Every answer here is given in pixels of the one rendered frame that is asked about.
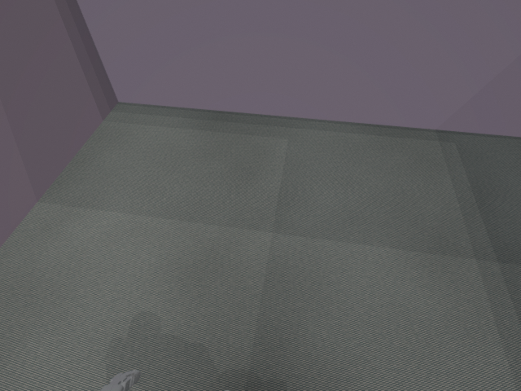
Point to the left robot hand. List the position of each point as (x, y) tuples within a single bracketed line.
[(123, 382)]

